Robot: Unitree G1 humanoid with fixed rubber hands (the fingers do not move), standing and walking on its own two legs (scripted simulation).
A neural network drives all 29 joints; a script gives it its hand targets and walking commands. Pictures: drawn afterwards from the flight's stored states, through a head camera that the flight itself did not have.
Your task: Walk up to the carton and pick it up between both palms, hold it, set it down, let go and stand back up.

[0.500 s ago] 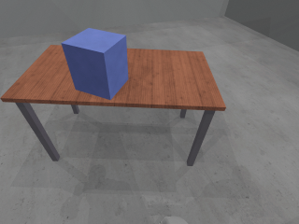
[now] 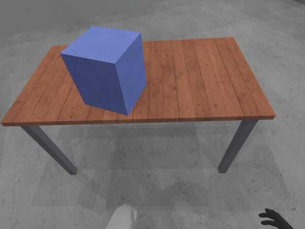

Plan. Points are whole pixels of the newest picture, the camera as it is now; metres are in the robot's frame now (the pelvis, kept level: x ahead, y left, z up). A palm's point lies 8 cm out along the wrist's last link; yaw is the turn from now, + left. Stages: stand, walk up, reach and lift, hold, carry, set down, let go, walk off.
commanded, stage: walk up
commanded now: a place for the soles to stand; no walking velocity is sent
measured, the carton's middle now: (110, 71) +0.68 +0.17 +0.02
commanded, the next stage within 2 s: none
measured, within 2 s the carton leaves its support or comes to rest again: neither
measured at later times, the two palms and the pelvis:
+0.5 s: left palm (16, 192) +0.24 +0.41 -0.06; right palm out of the picture +0.12 -0.20 -0.10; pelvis +0.11 +0.12 +0.00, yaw -5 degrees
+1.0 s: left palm (22, 173) +0.31 +0.43 -0.08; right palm (216, 194) +0.22 -0.16 -0.06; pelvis +0.15 +0.15 +0.03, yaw -6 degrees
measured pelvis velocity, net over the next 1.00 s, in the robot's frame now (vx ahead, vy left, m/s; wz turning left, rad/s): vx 0.15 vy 0.15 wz -0.11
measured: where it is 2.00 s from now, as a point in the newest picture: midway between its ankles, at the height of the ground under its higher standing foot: (124, 224)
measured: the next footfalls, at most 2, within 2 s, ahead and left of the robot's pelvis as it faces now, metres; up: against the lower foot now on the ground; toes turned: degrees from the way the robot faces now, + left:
left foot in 0.10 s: +0.17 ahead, +0.23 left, +0.00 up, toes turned -3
right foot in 0.46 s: +0.20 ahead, +0.01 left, +0.00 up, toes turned -6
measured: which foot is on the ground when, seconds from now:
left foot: up 0.00-0.08, down 0.10-1.00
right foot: down 0.00-0.12, up 0.14-0.44, down 0.46-1.00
